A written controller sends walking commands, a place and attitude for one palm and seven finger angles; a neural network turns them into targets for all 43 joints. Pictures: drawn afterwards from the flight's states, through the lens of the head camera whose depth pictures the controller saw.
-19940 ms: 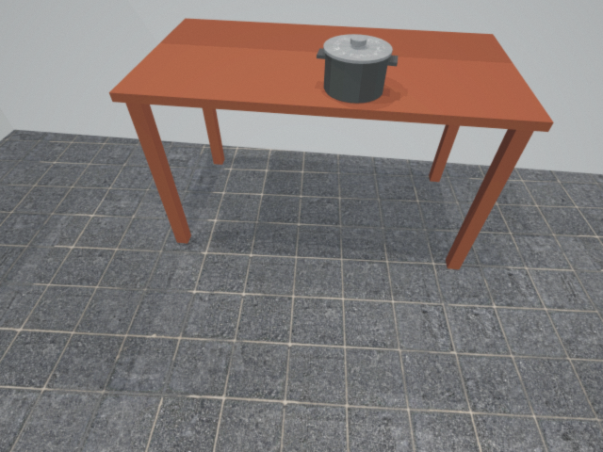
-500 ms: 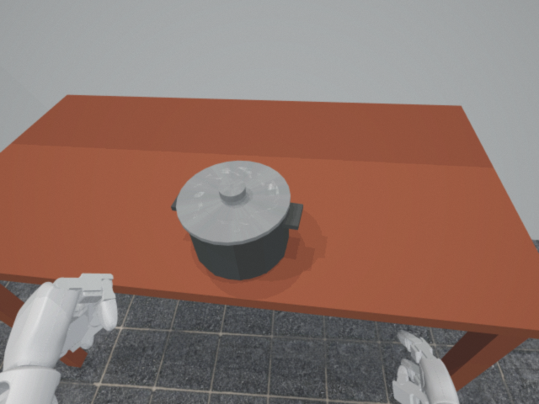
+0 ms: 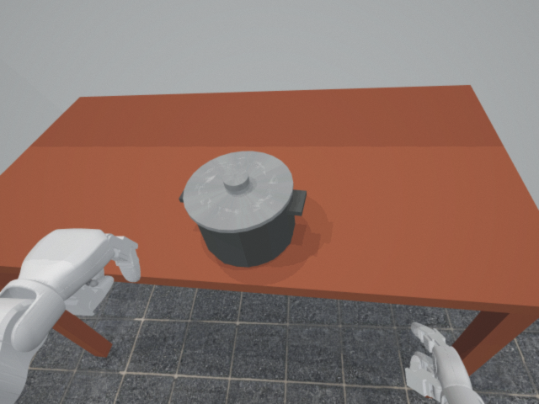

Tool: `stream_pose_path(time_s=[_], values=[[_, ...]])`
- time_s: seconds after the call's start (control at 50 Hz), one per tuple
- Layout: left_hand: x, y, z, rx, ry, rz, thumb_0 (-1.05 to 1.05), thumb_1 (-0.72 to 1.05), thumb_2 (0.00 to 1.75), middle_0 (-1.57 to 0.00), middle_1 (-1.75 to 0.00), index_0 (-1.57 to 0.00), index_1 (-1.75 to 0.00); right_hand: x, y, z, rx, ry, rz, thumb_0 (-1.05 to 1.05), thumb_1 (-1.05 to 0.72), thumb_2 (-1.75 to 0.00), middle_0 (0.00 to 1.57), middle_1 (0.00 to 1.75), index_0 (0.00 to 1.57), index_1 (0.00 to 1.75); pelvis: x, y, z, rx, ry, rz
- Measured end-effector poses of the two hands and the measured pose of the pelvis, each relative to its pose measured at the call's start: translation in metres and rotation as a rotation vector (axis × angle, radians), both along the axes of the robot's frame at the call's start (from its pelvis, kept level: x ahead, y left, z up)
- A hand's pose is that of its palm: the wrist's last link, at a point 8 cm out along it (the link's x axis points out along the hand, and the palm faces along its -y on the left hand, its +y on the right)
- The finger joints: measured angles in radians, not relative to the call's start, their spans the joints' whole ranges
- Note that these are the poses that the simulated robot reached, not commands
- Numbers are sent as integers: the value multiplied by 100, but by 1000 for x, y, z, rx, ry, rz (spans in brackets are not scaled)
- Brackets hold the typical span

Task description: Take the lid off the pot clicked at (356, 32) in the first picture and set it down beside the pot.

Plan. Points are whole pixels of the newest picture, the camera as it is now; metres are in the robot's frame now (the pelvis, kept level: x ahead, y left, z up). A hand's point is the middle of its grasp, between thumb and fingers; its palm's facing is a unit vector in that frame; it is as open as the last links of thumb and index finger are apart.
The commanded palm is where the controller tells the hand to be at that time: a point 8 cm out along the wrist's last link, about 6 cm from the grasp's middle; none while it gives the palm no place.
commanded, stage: reach forward and open the fingers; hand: left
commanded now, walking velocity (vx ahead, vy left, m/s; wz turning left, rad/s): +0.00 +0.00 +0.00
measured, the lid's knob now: (236, 179) +0.45 +0.11 +0.09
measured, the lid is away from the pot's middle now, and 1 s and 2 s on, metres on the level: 0.00 0.00 0.00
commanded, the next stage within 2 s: move the open hand above the knob in 0.50 s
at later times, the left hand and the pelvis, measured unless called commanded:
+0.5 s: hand (96, 237) +0.28 +0.26 +0.15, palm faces -0.11 -0.01 -0.99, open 10.0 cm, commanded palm +0.26 +0.26 +0.22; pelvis -0.02 +0.02 +0.00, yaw +0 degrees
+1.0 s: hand (119, 198) +0.33 +0.24 +0.17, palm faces -0.11 -0.06 -0.99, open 10.1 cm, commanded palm +0.30 +0.22 +0.23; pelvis +0.00 +0.01 +0.00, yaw +0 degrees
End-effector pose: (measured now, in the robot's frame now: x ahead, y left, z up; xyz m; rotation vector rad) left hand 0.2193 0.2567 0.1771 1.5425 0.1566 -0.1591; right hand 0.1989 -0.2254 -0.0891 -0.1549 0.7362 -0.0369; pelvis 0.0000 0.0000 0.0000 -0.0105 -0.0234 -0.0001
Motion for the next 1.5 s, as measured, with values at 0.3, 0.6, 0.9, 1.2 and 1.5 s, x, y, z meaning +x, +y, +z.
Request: stream_pose_path(time_s=[0.3,0.6,0.9,1.2,1.5], values=[[26,7,19,13,-76,-25,0,-17,135,-88,-23,-88,-23,-18,22,-3,26,29,18,1,-90,-90,20,30,20,30,-13,16,0,2,-9,-5],[58,14,42,30,-105,18,0,-31,146,-85,-9,-85,-9,-8,34,4,33,-3,50,1,-90,-90,20,30,20,30,-15,21,-2,5,-4,0],[91,-12,44,17,-74,-22,0,-32,149,-85,-9,-85,-8,-5,22,0,24,23,41,1,-90,-90,20,30,20,30,-6,14,-2,7,12,3],[112,-52,39,12,-63,-83,0,-32,149,-85,-9,-85,-8,0,14,-6,48,45,36,1,-91,-90,20,30,20,30,-1,6,-3,14,13,3],[142,-81,41,1,-55,-86,0,-32,149,-85,-9,-85,-8,-3,0,-10,60,62,-1,1,-91,-90,20,30,20,30,6,-3,-3,22,22,-6]])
